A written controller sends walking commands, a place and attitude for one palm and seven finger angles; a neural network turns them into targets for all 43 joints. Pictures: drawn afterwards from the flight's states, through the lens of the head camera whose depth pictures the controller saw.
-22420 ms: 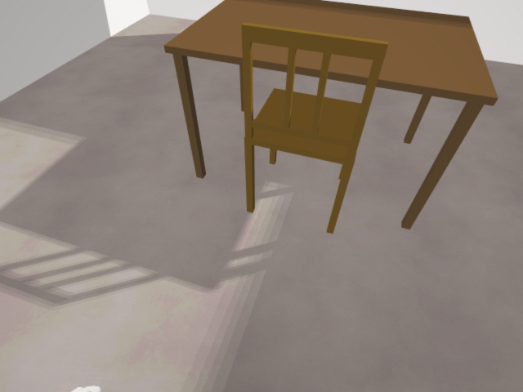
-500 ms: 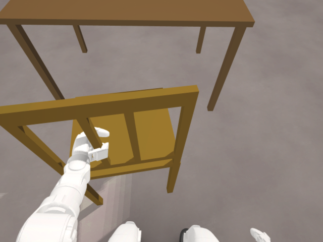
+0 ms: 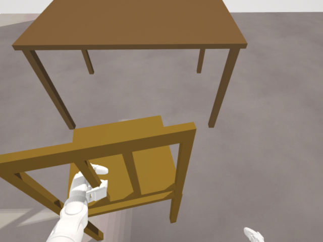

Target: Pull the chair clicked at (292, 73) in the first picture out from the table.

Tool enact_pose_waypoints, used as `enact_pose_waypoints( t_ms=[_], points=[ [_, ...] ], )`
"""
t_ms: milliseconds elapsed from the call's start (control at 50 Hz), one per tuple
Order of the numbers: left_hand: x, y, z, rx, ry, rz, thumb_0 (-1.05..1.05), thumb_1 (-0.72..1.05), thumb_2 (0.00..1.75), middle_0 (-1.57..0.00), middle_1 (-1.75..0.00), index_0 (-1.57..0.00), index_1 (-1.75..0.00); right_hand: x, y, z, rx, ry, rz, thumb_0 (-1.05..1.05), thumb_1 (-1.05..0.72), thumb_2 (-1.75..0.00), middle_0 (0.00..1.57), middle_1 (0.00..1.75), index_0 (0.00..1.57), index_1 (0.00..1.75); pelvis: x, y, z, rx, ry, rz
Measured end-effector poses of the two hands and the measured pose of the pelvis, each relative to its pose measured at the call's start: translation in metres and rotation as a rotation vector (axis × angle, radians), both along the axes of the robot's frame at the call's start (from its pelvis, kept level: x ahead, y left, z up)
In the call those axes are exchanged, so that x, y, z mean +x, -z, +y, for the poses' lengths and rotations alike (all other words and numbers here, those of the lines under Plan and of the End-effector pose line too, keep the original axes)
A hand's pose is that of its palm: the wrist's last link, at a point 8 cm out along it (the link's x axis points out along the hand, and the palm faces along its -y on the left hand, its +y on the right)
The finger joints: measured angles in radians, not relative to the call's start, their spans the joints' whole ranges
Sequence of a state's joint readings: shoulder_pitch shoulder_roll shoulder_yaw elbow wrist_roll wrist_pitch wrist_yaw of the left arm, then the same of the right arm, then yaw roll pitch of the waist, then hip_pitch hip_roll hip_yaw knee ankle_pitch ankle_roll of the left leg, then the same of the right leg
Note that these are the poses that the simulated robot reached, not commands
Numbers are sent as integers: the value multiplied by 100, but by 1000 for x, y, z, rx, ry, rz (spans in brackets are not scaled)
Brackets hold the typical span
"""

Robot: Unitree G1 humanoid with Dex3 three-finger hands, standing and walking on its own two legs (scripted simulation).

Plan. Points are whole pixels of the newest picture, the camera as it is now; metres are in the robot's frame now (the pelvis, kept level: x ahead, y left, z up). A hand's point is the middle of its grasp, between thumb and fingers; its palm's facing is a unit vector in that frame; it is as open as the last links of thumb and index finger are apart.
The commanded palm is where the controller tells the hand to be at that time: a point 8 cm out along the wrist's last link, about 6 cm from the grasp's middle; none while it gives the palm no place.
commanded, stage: stop walking, hand still on the chair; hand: left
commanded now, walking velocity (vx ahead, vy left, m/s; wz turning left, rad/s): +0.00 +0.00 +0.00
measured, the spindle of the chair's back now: (95, 182) +0.28 +0.21 -0.07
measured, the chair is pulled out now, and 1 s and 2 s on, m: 0.59 0.60 0.60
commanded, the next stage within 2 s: open the thumb and straighten the fingers in 0.46 s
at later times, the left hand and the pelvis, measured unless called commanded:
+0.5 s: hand (102, 193) +0.25 +0.18 -0.07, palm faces +0.13 -0.97 -0.20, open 5.7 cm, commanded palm +0.22 +0.23 -0.05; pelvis +0.02 +0.01 +0.00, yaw -1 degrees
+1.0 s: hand (95, 191) +0.26 +0.20 -0.07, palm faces +0.13 -0.97 -0.21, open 13.1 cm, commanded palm +0.23 +0.25 -0.05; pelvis +0.03 +0.01 -0.03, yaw +1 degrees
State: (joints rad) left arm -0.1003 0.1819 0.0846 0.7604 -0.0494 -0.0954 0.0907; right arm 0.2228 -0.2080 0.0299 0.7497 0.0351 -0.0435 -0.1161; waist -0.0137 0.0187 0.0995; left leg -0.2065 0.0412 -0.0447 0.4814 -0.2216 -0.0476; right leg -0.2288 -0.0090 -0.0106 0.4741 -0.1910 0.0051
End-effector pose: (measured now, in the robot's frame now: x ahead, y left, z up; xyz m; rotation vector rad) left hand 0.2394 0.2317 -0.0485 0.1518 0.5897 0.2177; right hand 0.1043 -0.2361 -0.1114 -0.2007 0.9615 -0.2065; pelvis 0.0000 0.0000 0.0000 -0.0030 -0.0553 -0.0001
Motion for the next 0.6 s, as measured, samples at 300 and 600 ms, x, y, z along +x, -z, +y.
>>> enact_pose_waypoints(
  t_ms=[300,600],
  points=[
    [-13,-1,-3,-3,14,9,9,64,75,-28,-122,-49,-145,58,-35,-6,-47,-16,-162,1,-91,-90,20,30,20,30,13,-3,3,-1,9,6],
    [-13,0,-2,-4,38,8,8,64,74,-27,-123,-49,-145,33,-17,13,2,1,-58,1,-91,-90,20,30,20,30,19,-4,10,-1,4,24]
  ],
)
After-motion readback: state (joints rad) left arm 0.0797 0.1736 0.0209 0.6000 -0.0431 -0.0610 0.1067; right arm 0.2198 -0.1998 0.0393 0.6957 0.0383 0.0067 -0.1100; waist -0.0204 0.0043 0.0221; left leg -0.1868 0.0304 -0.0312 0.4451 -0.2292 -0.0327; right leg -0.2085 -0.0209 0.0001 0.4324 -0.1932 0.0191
